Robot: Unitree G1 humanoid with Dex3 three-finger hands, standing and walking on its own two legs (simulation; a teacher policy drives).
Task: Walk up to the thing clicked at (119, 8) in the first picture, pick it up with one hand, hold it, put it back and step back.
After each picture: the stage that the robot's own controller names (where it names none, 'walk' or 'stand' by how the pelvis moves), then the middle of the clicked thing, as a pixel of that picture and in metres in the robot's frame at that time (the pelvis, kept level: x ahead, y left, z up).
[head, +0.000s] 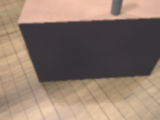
stand; out of the picture +1.02 -0.19 +0.04
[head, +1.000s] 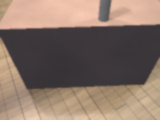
walk; (105, 0) +0.92 -0.06 +0.06
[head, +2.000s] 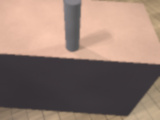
walk; (72, 27) +0.60 +0.13 +0.06
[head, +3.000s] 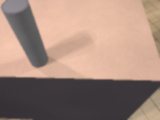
walk; (29, 38) +0.43 +0.21 +0.11
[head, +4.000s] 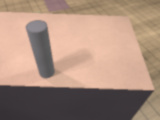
stand; (42, 52) +0.46 +0.19 +0.05
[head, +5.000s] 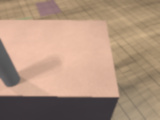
walk; (1, 61) +0.43 +0.35 +0.05
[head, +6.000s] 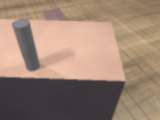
stand; (27, 47) +0.57 +0.26 +0.04
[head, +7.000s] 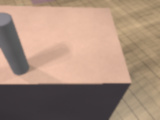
stand; (12, 48) +0.45 +0.29 +0.06
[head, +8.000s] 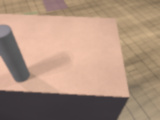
stand; (12, 57) +0.45 +0.30 +0.05
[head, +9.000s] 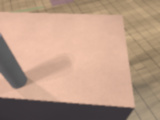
stand; (6, 63) +0.40 +0.30 +0.06
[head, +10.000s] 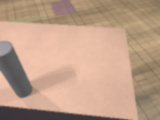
stand; (14, 73) +0.38 +0.29 +0.04
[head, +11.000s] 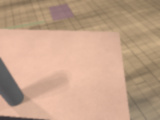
stand; (3, 81) +0.36 +0.31 +0.04
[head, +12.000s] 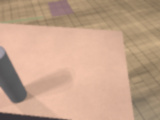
stand; (7, 78) +0.36 +0.30 +0.03
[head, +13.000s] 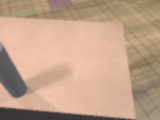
rise first; (6, 73) +0.37 +0.30 +0.04
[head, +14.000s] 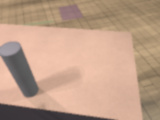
rise first; (21, 72) +0.38 +0.28 +0.04
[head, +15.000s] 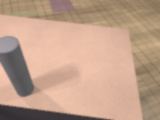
go down; (17, 70) +0.38 +0.25 +0.05
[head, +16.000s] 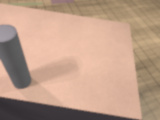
go down; (14, 61) +0.39 +0.25 +0.06
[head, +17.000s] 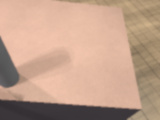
close in; out of the picture +0.38 +0.27 +0.09
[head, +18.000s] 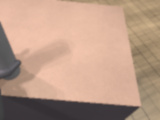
close; out of the picture +0.41 +0.27 +0.10
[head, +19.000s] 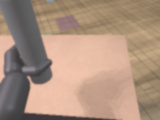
lift; (30, 43) +0.34 +0.17 +0.25
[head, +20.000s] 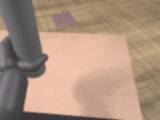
hold; (25, 38) +0.34 +0.18 +0.26
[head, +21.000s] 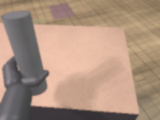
hold; (28, 57) +0.35 +0.19 +0.17
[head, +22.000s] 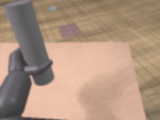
hold; (32, 46) +0.35 +0.17 +0.24
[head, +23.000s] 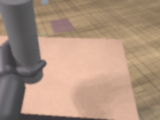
crouch; (25, 45) +0.33 +0.17 +0.25
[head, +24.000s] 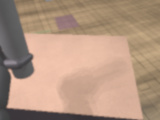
crouch; (12, 40) +0.37 +0.23 +0.23
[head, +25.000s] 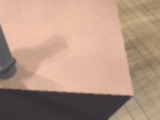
lower; out of the picture +0.43 +0.27 +0.09
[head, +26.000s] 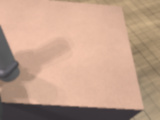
lower; out of the picture +0.41 +0.27 +0.10
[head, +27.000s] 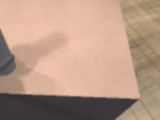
lower; out of the picture +0.43 +0.27 +0.11
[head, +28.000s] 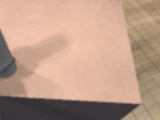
lower; out of the picture +0.42 +0.27 +0.11
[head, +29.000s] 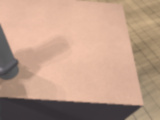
loosen; out of the picture +0.42 +0.27 +0.10
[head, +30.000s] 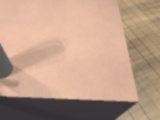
rise; out of the picture +0.41 +0.28 +0.10
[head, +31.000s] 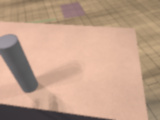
sink last; (20, 67) +0.39 +0.28 +0.07
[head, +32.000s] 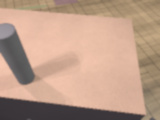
stand; (16, 58) +0.41 +0.27 +0.06
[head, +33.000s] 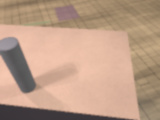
stand; (19, 68) +0.41 +0.28 +0.04
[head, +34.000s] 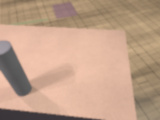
stand; (13, 71) +0.40 +0.30 +0.04
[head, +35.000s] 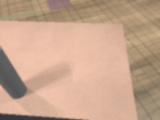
stand; (6, 74) +0.37 +0.30 +0.04
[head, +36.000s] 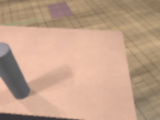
stand; (11, 74) +0.38 +0.29 +0.03
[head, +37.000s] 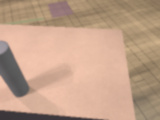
stand; (11, 72) +0.39 +0.30 +0.03
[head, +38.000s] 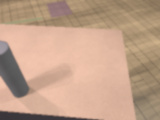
walk; (10, 72) +0.38 +0.30 +0.03
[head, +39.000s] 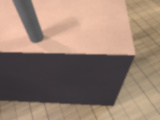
walk; (29, 17) +0.62 +0.28 +0.05
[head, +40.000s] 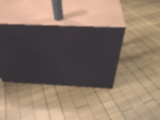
walk; (56, 1) +1.01 +0.25 +0.07
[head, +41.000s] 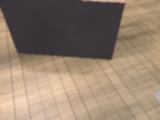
walk; out of the picture +1.40 +0.16 +0.06
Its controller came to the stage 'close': yes
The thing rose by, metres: 0.27
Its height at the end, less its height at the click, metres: +0.00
